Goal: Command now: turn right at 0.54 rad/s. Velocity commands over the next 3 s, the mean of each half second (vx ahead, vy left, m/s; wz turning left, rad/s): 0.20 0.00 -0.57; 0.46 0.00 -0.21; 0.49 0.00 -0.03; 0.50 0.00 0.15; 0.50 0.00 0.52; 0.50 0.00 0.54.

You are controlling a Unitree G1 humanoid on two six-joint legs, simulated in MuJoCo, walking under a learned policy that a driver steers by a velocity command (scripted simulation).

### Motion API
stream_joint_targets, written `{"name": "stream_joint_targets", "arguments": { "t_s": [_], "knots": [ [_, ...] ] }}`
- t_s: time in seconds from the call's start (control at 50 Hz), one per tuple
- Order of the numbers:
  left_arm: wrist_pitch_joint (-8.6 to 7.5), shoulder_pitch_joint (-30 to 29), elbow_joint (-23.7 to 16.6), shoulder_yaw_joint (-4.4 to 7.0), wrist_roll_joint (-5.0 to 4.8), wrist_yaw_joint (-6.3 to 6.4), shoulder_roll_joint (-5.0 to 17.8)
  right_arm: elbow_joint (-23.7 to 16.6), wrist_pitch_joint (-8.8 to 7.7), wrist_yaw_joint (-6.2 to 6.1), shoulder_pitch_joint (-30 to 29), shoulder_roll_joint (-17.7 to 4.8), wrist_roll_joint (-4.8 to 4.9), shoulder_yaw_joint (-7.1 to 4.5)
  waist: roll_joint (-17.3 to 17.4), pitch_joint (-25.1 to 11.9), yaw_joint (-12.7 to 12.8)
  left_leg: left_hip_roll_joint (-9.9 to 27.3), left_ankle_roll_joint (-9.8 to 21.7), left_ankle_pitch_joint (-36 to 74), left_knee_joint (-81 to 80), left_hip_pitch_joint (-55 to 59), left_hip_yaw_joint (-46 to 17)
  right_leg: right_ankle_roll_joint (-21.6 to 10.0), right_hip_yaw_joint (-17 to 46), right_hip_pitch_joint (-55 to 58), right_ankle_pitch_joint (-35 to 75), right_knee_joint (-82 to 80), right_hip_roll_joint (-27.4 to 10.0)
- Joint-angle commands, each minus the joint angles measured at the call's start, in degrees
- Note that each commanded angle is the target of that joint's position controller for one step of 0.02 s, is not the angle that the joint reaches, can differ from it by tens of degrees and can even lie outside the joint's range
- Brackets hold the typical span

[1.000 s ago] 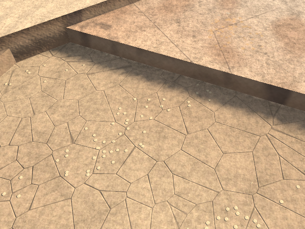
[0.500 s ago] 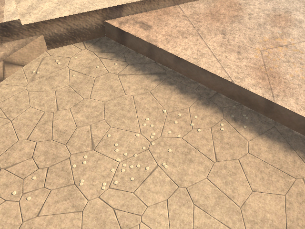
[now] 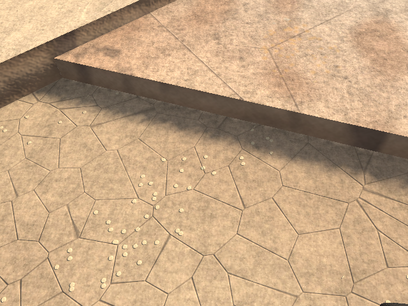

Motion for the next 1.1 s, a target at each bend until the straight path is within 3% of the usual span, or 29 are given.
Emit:
{"name": "stream_joint_targets", "arguments": {
  "t_s": [0.02, 0.08, 0.1, 0.12, 0.14, 0.16, 0.18, 0.22, 0.26, 0.32, 0.4, 0.48, 0.5, 0.54, 0.56, 0.58, 0.6, 0.62, 0.64, 0.68, 0.7, 0.78, 0.88, 0.98, 1.0, 1.04, 1.06, 1.08, 1.1],
  "knots": [
    [0.11, -1.4, -4.7, 2.94, -0.16, -0.03, 10.4, -4.0, -1.29, 0.69, -1.5, -4.0, 0.48, -0.67, -10.5, -7.9, 0.2, -1.2, 0.0, 0.4, -7.2, 1.7, 0.4, -10.6, 15.3, 8.7, 25.5, -3.9, -12.4],
    [0.62, -4.3, -6.0, 2.78, -1.04, -0.1, 9.8, -2.9, -2.08, 1.44, 2.6, -4.9, 0.46, -1.22, -10.8, -7.4, -2.3, -1.4, 1.5, 8.1, -21.4, 9.3, 1.0, -8.0, 18.2, 6.7, 20.2, -1.5, -10.0],
    [0.68, -4.5, -6.5, 2.49, -1.05, 0.11, 8.7, -2.2, -2.3, 1.48, 4.3, -5.9, 0.18, -1.67, -9.6, -7.8, -2.8, 0.7, 2.7, 14.2, -26.1, 14.7, 0.3, -5.8, 17.7, 3.7, 14.3, 0.3, -8.0],
    [0.59, -2.8, -7.0, 1.71, -0.12, 0.11, 6.1, -2.4, -2.22, 1.14, 6.3, -9.3, -0.77, -2.51, -2.2, -9.9, -2.0, 10.5, 6.2, 19.5, -26.8, 22.6, -7.6, -2.9, 13.8, -3.1, 1.4, 8.4, -4.3],
    [0.03, 0.0, -8.2, 1.15, 0.01, -0.25, 3.8, -2.4, -1.6, 0.99, 6.3, -13.4, -2.03, -3.23, 14.3, -9.0, 0.6, 22.0, 15.2, 26.5, -28.4, 26.6, -22.4, 0.5, 2.8, -16.7, -21.9, 19.1, 5.3],
    [-0.67, 0.0, -8.0, 2.27, 0.41, -0.39, 8.2, -3.0, -2.06, 1.09, 6.7, -11.1, -2.7, -2.71, 13.1, -8.5, -1.1, 26.9, 20.6, 17.7, -30.4, 24.2, -27.7, 2.4, 2.1, -21.1, -23.3, 31.7, 1.0],
    [-0.78, -0.8, -7.3, 3.19, -0.26, -0.74, 10.7, -3.5, -2.5, 0.89, 5.2, -8.0, -2.1, -1.79, 8.8, -6.3, -1.1, 23.6, 19.1, 4.7, -31.7, 22.7, -23.2, 2.6, 2.1, -22.8, -17.8, 35.9, -1.4],
    [-0.35, -1.6, -6.8, 3.26, 0.04, -1.0, 9.6, -3.5, -2.82, 0.19, 3.1, -6.4, -0.26, -1.21, 8.8, -2.7, -1.3, 18.1, 14.6, -6.4, -33.8, 22.0, -16.5, 3.8, 0.3, -26.5, -10.4, 38.2, -3.1],
    [-0.76, -3.5, -7.9, 2.41, -0.28, -1.8, 6.9, -3.0, -3.2, -0.44, 5.5, -6.8, -0.46, -1.07, 8.3, -1.4, -2.9, 16.7, 14.1, -5.2, -35.8, 21.2, -11.6, 4.7, -2.0, -27.2, -5.8, 38.4, -4.0],
    [-1.76, -6.7, -9.9, 1.55, -0.46, -2.44, 4.7, -2.2, -3.97, -0.4, 9.5, -7.6, -0.67, -1.37, 7.6, -1.8, -5.4, 17.5, 14.7, -2.6, -37.2, 24.2, -7.9, 5.3, -3.6, -28.3, -2.5, 32.4, -5.2],
    [-2.53, -8.1, -11.6, 0.53, -0.36, -3.47, 2.8, -1.8, -4.54, 0.46, 10.4, -10.0, -0.27, -2.12, 7.6, -1.2, -5.8, 18.5, 14.5, 2.0, -37.6, 22.4, -1.9, 4.4, -5.8, -23.2, -0.3, 22.1, -6.6],
    [-2.6, -8.0, -12.3, 0.21, -0.52, -4.2, 2.9, -0.8, -4.73, 1.83, 11.1, -11.4, 0.75, -2.62, 7.5, 0.2, -5.5, 19.0, 13.8, 3.4, -36.2, 19.1, 2.5, 2.0, -8.6, -15.0, -2.8, 14.1, -6.1],
    [-2.62, -7.3, -12.3, 0.21, -0.61, -4.26, 3.0, -0.3, -4.62, 2.25, 11.5, -11.6, 1.12, -2.6, 7.2, 0.4, -5.0, 19.6, 13.7, 3.4, -35.5, 18.9, 2.5, 1.0, -9.3, -12.7, -3.4, 12.1, -5.5],
    [-2.74, -1.5, -10.4, 0.72, -0.42, -4.18, 3.4, 0.4, -4.21, 2.81, 10.7, -11.4, 1.82, -2.27, 5.5, -0.6, -1.0, 18.9, 12.4, 7.7, -29.7, 14.9, 5.3, -1.6, -12.5, -1.3, -0.5, 4.6, -2.3],
    [-2.69, 5.5, -8.2, 2.3, -0.55, -3.7, 6.1, 0.9, -4.37, 2.95, 11.6, -9.3, 1.24, -1.35, 3.0, -4.0, 2.3, 16.4, 10.7, 16.3, -20.1, 11.1, 8.8, -3.1, -12.7, 10.3, 0.4, 2.9, 0.1],
    [-2.61, 14.3, -6.6, 3.97, -0.54, -3.03, 10.4, 0.0, -4.78, 2.93, 10.9, -5.9, -0.26, 0.12, -4.6, -9.0, 6.4, 12.2, 6.8, 13.6, -1.7, 2.6, 13.9, -5.5, -1.8, 22.7, -0.6, 0.1, -6.6],
    [-3.19, 16.3, -7.5, 4.75, -0.08, -2.67, 18.1, -4.4, -6.11, 2.83, 10.7, -1.7, -1.4, 1.59, -21.7, -12.8, 4.0, 2.9, 2.8, -11.7, 19.9, -18.9, 11.0, -15.5, 30.7, 33.2, -9.6, -9.4, -21.5],
    [-4.53, 15.9, -8.1, 3.42, -0.04, -3.3, 13.1, -3.6, -7.14, 2.91, 8.0, -7.6, 0.9, 0.31, -11.6, -13.7, 6.5, 4.1, 3.3, -11.0, 28.3, -24.3, 1.5, -18.0, 35.7, 31.7, -13.2, -13.5, -24.0],
    [-5.27, 13.5, -7.8, 2.27, 0.37, -3.58, 10.2, -4.2, -7.51, 3.3, 6.4, -9.1, 2.32, -0.17, -10.7, -8.6, 4.9, 6.8, 5.0, -6.2, 29.3, -27.0, 1.2, -16.2, 28.1, 28.0, -10.8, -12.6, -22.4],
    [-5.47, 7.4, -8.3, 0.93, 0.47, -3.71, 6.4, -2.9, -7.37, 3.15, 6.4, -8.0, 0.35, 0.14, -6.0, -3.9, 1.5, 10.3, 5.7, 2.9, 22.4, -21.9, 1.1, -13.1, 16.4, 17.4, -1.3, -13.1, -17.4],
    [-5.6, 5.4, -8.7, 0.45, 0.88, -3.55, 5.4, -2.3, -6.9, 3.34, 7.3, -7.7, 0.01, 0.04, -6.5, -2.9, -0.2, 11.1, 5.6, 5.9, 20.1, -18.2, 1.0, -12.1, 12.7, 13.5, 3.7, -14.6, -15.6],
    [-6.67, 5.6, -6.8, 0.61, 0.78, -2.72, 6.2, -1.2, -5.26, 3.46, 6.6, -5.1, -0.51, 0.83, -3.5, -1.6, -1.8, 9.8, 3.1, 14.8, 12.1, -17.1, 2.2, -11.9, 4.5, 11.2, 18.2, -17.9, -13.7],
    [-6.48, 9.6, -3.3, 0.89, 0.27, -1.74, 7.2, -3.6, -5.93, 4.37, -3.8, -2.3, 0.14, 2.37, -4.0, 1.4, 1.6, 6.7, 3.1, 28.1, -7.7, -12.9, 4.4, -9.2, -1.8, 10.7, 18.1, -19.6, -11.4],
    [-5.72, 13.4, 0.1, 1.39, -0.36, -1.54, 8.1, -5.9, -6.69, 5.97, -9.5, -3.1, 0.47, 2.45, -4.0, 3.7, 2.5, 5.0, 6.1, 25.8, -16.3, -13.2, 4.0, -8.8, -1.1, 18.9, 20.3, -16.8, -15.1],
    [-5.42, 13.4, 0.5, 1.51, -0.44, -1.4, 8.3, -5.9, -6.81, 6.17, -9.2, -3.5, 0.38, 2.31, -4.4, 3.2, 1.9, 4.6, 6.9, 23.7, -17.2, -12.4, 4.3, -8.3, -1.1, 20.8, 23.7, -15.2, -15.6],
    [-4.81, 12.7, 0.8, 1.84, -0.24, -1.05, 9.5, -5.1, -6.76, 5.93, -5.0, -5.6, 0.06, 1.37, -6.6, -0.9, -0.7, 1.6, 8.8, 18.3, -17.0, -5.0, 6.6, -7.1, -1.5, 23.4, 41.7, -8.7, -15.3],
    [-4.34, 11.9, 0.8, 1.74, -0.08, -0.89, 9.6, -3.5, -6.62, 5.41, 1.4, -7.4, -0.02, 0.32, -7.1, -5.4, -4.3, -0.5, 10.5, 17.8, -17.7, 4.1, 8.6, -6.0, -3.0, 23.0, 51.6, -0.5, -13.6],
    [-4.12, 11.6, 0.4, 1.13, 0.33, -0.66, 8.6, -1.3, -6.38, 4.69, 10.7, -9.9, -0.16, -0.71, -6.5, -11.8, -8.7, 2.1, 12.9, 20.7, -16.0, 20.0, 6.3, -4.2, -4.4, 15.5, 49.2, 11.5, -11.4],
    [-4.76, 17.1, -1.3, -0.57, 1.18, -0.99, 3.2, -0.3, -6.15, 3.98, 19.3, -15.3, -1.49, -1.97, 4.2, -22.5, -8.1, 17.8, 21.1, 17.9, -13.9, 45.1, -16.1, -0.6, -5.8, -6.2, 25.0, 34.6, -4.7]
  ]
}}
